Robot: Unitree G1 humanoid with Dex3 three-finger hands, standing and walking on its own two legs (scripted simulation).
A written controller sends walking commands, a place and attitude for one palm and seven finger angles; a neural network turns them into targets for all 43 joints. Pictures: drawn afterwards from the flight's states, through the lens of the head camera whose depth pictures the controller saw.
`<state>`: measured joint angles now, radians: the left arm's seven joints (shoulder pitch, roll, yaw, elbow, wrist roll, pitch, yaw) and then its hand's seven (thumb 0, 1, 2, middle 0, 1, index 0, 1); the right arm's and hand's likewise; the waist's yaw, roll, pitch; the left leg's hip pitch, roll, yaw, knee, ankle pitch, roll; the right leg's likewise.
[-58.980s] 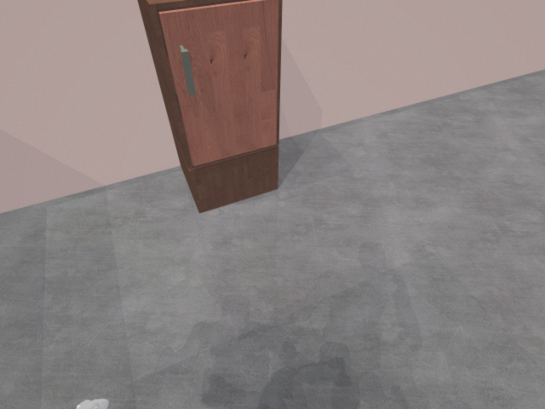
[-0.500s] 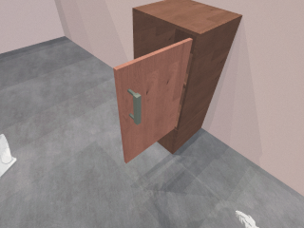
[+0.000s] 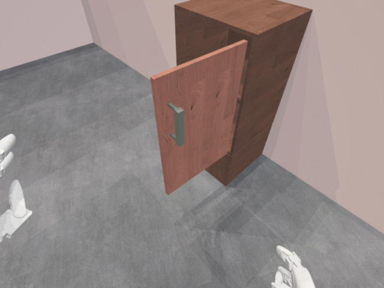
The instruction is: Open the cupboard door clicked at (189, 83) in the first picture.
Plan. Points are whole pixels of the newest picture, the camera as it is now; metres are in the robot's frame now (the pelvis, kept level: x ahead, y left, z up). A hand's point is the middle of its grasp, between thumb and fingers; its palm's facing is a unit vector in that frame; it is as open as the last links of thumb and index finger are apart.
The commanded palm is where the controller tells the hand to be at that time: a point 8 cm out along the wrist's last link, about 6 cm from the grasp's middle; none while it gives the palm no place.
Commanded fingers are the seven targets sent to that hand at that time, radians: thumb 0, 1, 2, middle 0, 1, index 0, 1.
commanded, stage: stop stepping back and stand still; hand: left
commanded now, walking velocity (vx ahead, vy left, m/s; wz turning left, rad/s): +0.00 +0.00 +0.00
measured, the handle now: (175, 124) +0.60 +0.09 -0.03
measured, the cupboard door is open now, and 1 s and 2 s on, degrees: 87 87 87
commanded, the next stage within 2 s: let the arm hang, fingers relaxed in 0.08 s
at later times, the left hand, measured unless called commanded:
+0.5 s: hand out of the picture +0.02 +0.17 -0.18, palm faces -0.03 -0.99 -0.16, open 7.3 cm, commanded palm none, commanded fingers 0.00 0.90 0.90 -0.20 -0.30 -0.20 -0.30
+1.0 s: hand out of the picture -0.04 +0.16 -0.17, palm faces +0.07 -0.97 -0.22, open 7.4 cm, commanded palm none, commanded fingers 0.00 0.90 0.90 -0.20 -0.30 -0.20 -0.30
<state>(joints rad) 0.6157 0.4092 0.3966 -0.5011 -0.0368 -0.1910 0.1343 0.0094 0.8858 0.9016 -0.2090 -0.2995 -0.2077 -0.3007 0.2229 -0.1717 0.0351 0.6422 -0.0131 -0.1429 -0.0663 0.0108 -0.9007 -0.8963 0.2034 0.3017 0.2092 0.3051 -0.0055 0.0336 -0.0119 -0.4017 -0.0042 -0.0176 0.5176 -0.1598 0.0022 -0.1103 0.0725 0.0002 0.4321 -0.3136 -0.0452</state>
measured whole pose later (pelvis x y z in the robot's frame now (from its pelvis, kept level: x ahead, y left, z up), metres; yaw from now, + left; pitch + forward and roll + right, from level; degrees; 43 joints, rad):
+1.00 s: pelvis +0.00 -0.01 +0.00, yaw +2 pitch -3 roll +0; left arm 0.34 0.14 0.00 1.15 0.01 0.01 0.04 0.00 0.91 0.90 -0.20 -0.30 -0.19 -0.30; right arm 0.25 -0.14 0.00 1.16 -0.02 0.04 -0.03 0.02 -0.93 -0.90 0.20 0.30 0.21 0.30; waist -0.01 0.03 0.05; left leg -0.30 -0.03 -0.05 0.44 -0.09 0.01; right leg -0.07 0.05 -0.03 0.44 -0.33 -0.05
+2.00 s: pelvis +0.03 -0.02 +0.00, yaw +2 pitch -2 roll +0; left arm 0.30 0.14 0.01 1.13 0.01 0.00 0.04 0.00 0.90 0.90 -0.20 -0.30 -0.20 -0.30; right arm 0.22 -0.16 0.00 1.15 -0.02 0.01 -0.04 0.00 -0.92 -0.90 0.20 0.30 0.20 0.30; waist 0.00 0.00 0.06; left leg -0.25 -0.03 -0.04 0.43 -0.14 0.00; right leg 0.00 0.06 -0.02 0.38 -0.34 -0.06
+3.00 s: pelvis +0.03 -0.02 +0.00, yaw +2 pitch -2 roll +1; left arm 0.32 0.15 0.01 1.14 0.01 -0.01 0.04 0.00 0.90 0.90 -0.20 -0.30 -0.20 -0.30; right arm 0.22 -0.16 0.01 1.16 -0.01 0.01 -0.04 0.00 -0.91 -0.90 0.20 0.30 0.20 0.30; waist 0.00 0.00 0.07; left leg -0.25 -0.03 -0.04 0.43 -0.14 0.00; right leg 0.01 0.06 -0.02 0.37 -0.35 -0.07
